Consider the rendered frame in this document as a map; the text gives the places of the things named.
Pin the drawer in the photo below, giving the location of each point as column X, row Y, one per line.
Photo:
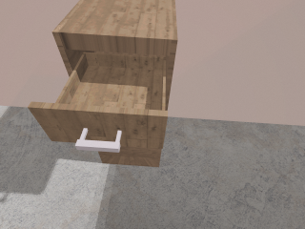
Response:
column 107, row 93

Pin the cabinet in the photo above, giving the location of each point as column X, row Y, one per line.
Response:
column 128, row 27

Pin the handle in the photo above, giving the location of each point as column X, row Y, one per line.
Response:
column 98, row 145

